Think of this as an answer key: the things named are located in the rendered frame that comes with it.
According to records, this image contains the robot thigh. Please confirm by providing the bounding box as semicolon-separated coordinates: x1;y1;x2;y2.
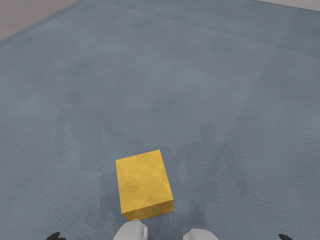
183;229;219;240
113;221;148;240

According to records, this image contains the robot right thigh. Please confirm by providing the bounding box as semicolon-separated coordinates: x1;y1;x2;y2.
183;229;219;240

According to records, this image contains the robot left thigh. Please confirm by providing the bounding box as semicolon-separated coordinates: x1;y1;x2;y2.
113;221;148;240

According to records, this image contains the carton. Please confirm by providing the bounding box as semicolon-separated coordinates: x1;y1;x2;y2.
115;149;174;222

